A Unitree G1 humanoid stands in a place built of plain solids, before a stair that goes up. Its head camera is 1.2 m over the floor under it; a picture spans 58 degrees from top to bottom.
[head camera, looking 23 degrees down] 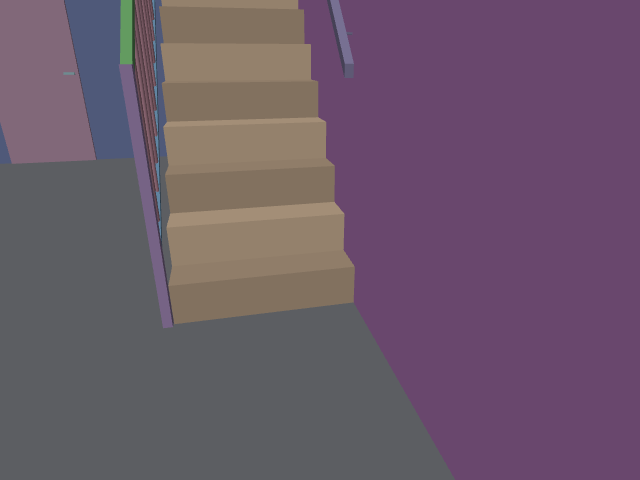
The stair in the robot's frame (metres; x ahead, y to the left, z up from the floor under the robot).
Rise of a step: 0.21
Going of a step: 0.21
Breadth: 0.91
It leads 13 degrees to the left of straight ahead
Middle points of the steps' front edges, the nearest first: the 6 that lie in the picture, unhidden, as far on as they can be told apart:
1.88 0.27 0.21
2.09 0.31 0.42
2.29 0.36 0.64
2.50 0.41 0.85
2.71 0.46 1.06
2.91 0.50 1.27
